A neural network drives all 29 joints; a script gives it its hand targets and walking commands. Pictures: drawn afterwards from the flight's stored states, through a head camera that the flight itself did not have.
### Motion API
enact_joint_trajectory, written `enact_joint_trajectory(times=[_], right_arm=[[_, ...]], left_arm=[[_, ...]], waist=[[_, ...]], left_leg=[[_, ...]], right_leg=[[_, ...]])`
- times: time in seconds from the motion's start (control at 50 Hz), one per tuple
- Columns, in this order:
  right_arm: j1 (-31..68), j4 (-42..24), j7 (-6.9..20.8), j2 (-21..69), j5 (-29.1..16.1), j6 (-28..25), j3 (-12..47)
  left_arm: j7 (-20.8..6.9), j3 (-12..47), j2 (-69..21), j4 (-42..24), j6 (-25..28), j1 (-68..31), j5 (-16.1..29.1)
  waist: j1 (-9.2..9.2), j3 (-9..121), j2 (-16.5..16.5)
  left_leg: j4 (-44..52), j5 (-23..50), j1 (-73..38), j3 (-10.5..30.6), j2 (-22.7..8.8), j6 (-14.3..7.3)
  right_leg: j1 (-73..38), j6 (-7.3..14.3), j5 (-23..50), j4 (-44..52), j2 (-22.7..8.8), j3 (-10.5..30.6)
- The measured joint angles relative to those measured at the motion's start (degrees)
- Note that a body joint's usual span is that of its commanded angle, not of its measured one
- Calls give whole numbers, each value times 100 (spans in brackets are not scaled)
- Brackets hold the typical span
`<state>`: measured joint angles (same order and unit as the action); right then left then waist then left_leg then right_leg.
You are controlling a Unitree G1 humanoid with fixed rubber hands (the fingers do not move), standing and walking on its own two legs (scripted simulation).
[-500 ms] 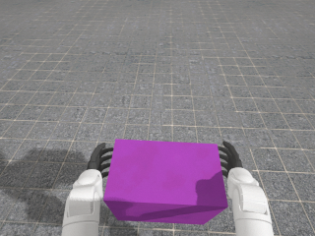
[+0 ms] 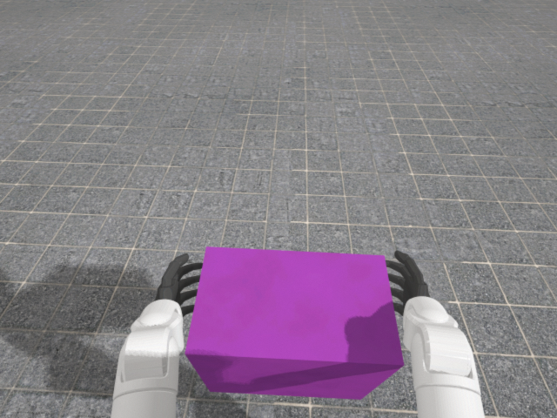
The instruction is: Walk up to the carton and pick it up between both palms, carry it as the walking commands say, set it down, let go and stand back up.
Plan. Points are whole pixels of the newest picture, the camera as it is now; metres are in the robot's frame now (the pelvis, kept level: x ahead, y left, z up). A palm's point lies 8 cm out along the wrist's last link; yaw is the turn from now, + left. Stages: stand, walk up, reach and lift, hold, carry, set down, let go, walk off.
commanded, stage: carry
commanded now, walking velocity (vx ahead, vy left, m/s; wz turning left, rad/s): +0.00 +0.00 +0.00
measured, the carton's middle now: (289, 329) +0.26 +0.00 -0.04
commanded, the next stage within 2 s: hold in 1.46 s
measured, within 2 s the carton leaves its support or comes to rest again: neither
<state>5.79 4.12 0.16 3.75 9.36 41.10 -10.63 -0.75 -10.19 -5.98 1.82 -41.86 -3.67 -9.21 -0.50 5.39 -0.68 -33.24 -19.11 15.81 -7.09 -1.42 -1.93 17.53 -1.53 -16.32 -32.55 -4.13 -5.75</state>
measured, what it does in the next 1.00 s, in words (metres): stands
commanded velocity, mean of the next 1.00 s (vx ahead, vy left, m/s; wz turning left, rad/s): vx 0.00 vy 0.00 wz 0.00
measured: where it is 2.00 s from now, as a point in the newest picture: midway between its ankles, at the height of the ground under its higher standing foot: outside the picture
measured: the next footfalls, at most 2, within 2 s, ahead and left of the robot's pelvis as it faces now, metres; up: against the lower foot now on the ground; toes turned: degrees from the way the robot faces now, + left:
none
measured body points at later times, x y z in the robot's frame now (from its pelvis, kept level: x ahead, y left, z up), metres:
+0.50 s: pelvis -0.01 +0.01 +0.00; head -0.03 +0.02 +0.45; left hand +0.26 +0.19 +0.03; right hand +0.27 -0.17 +0.03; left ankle -0.02 +0.09 -0.73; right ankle +0.00 -0.13 -0.73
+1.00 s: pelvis -0.02 +0.03 +0.00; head -0.04 +0.03 +0.45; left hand +0.25 +0.20 +0.02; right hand +0.26 -0.15 +0.02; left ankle -0.02 +0.09 -0.73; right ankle +0.00 -0.13 -0.73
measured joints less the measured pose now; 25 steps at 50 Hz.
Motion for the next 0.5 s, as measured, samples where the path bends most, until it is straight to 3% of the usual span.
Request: enact_joint_trajectory(times=[0.36,0.5], right_arm=[[44,203,90,62,89,-90,-81],[-40,-56,59,38,-36,11,-54]], left_arm=[[-51,-11,-20,154,33,-53,-77],[-17,38,-26,-66,-55,-3,6]], waist=[[-15,-11,58],[1,-33,54]], left_leg=[[86,96,3,-49,56,-91],[56,92,20,-68,79,-131]], right_leg=[[-19,-79,152,146,-57,26],[-10,-118,170,138,-87,38]])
